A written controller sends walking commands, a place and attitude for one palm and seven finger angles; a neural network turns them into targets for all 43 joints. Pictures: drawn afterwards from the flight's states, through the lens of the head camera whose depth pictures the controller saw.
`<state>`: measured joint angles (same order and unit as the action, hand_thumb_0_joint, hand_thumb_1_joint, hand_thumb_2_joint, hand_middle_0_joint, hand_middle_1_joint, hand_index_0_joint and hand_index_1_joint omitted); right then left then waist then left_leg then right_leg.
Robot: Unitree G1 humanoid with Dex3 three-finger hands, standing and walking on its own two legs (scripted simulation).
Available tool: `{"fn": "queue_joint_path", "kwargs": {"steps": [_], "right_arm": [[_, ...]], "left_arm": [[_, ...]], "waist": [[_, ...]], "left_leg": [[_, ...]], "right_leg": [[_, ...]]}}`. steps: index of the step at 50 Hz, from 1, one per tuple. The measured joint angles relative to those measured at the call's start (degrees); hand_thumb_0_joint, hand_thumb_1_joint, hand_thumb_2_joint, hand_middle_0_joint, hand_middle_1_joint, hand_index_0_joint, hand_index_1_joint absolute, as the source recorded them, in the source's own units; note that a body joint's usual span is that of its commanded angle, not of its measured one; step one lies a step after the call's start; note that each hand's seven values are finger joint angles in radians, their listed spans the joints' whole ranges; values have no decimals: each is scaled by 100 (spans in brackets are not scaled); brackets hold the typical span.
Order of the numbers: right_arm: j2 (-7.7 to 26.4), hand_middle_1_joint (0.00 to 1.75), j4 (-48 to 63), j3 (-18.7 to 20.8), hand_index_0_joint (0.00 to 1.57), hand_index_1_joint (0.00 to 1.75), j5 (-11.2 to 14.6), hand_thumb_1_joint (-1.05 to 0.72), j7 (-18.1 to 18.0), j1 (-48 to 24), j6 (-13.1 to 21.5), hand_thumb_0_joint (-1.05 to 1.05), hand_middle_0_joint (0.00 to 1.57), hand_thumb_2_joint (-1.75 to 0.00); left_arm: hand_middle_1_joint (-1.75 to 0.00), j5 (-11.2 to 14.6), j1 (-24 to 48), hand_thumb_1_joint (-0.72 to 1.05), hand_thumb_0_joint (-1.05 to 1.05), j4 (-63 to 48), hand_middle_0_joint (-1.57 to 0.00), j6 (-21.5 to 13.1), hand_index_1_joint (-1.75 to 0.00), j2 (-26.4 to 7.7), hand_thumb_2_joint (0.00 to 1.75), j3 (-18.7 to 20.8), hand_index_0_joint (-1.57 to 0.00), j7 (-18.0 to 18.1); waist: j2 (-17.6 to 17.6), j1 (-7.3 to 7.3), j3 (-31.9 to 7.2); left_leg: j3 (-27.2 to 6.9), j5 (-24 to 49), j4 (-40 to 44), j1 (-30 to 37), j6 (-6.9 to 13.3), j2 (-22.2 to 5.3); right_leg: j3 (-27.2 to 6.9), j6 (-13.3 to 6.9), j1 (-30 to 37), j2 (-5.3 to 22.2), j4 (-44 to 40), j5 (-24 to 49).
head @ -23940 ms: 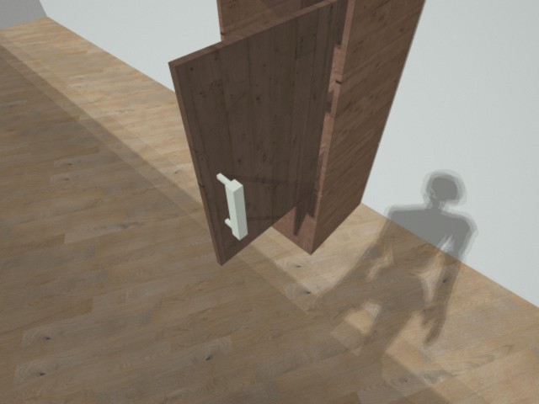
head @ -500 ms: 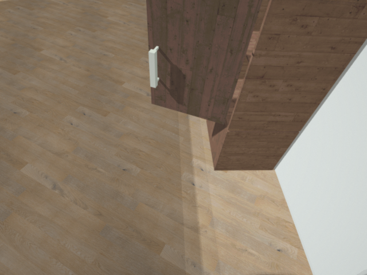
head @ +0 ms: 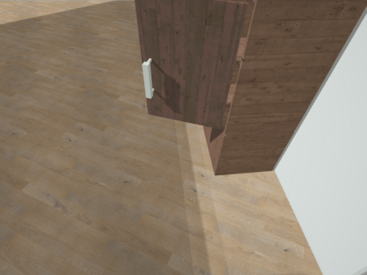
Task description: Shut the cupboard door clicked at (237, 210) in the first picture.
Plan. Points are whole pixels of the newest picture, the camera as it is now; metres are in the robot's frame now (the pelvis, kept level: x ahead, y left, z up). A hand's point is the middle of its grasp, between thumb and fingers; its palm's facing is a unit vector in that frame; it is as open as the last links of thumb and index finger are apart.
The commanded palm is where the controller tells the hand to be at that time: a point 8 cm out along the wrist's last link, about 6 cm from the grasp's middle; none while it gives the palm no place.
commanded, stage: let the arm hang, fingers relaxed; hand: left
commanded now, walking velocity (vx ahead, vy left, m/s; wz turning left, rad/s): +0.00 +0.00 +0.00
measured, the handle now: (149, 78) +0.93 +0.20 -0.10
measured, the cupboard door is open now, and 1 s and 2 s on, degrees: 68 68 68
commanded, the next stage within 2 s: look to check the result in 0.20 s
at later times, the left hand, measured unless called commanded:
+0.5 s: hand out of the picture -0.03 +0.17 -0.18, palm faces +0.02 -0.98 -0.19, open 7.3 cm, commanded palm none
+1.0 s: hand out of the picture +0.04 +0.18 -0.17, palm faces +0.02 -0.97 -0.24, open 7.3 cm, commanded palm none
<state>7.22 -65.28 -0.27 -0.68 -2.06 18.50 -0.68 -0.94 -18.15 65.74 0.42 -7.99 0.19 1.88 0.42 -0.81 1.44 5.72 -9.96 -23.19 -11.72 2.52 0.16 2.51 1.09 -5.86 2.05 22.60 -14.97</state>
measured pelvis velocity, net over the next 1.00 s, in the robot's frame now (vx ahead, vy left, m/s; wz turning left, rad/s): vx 0.01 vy -0.02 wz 0.02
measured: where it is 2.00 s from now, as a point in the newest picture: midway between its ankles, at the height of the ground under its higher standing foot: outside the picture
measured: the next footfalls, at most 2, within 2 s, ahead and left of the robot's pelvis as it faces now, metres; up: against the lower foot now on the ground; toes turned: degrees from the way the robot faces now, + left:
right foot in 1.62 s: +0.10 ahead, -0.16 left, +0.00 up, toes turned +25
left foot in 1.92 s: -0.03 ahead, +0.08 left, +0.00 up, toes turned +41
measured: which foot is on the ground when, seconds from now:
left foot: down 0.00-1.00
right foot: down 0.00-1.00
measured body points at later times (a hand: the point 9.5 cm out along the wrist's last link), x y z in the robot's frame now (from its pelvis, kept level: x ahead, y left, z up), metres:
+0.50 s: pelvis +0.00 +0.00 +0.00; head +0.01 +0.00 +0.45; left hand -0.03 +0.22 -0.16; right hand -0.01 -0.22 -0.16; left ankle +0.03 +0.09 -0.74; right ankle -0.03 -0.13 -0.74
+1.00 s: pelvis +0.01 -0.02 +0.00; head +0.03 -0.02 +0.45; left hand +0.04 +0.23 -0.16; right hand +0.03 -0.26 -0.16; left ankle +0.03 +0.09 -0.74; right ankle -0.03 -0.13 -0.74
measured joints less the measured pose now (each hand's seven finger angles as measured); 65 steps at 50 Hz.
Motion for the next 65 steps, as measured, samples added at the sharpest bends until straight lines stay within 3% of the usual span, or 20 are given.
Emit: {"fn": "queue_joint_path", "kwargs": {"steps": [14, 49, 56, 60, 62, 65], "right_arm": [[-63, 30, 58, 39, 20, 30, 2, -91, -2, -19, 41, 1, 20, -90], [412, 30, 143, 63, 20, 30, 2, -91, 19, -546, 43, 1, 20, -90], [334, 30, 385, 156, 20, 30, -20, -91, 88, -476, -149, 1, 20, -90], [297, 30, 575, 260, 20, 30, -32, -91, 156, -426, -288, 1, 20, -90], [309, 30, 715, 277, 20, 30, -40, -91, 198, -389, -267, 1, 20, -90], [324, 30, 881, 278, 20, 30, -98, -91, 186, -478, -177, 1, 20, -90]], "left_arm": [[-30, -15, -61, 91, 0, -33, -20, -36, -30, 93, 89, 23, -20, 22], [-30, -6, 481, 91, 0, -140, -20, -65, -30, -322, 89, 87, -20, -13], [-30, -27, 583, 91, 0, -528, -20, 43, -30, -263, 89, 231, -20, 6], [-30, -86, 590, 91, 0, -757, -20, 83, -30, -270, 89, 312, -20, 16], [-30, -78, 573, 91, 0, -853, -20, 108, -30, -308, 89, 342, -20, 1], [-30, -50, 648, 91, 0, -958, -20, 241, -30, -387, 89, 369, -20, 4]], "waist": [[-6, -4, -11], [-47, -23, 91], [-88, -65, 212], [-41, -93, 365], [37, -100, 399], [161, -71, 483]], "left_leg": [[31, -14, -24, -56, 9, 3], [-96, -61, 49, 66, -151, -92], [-414, -378, -809, -478, -178, -30], [-228, -1193, -1878, -866, -276, -127], [-177, -576, -1568, -808, -196, -141], [-171, -724, -1686, -949, 67, 50]], "right_leg": [[-33, 7, -84, 8, 62, -25], [82, -121, 118, -107, -111, -72], [467, -154, -152, -31, 544, -482], [815, -120, -190, 99, 1005, -810], [942, -42, -328, 249, 1436, -1045], [425, 19, -1024, 246, 2877, -1682]]}}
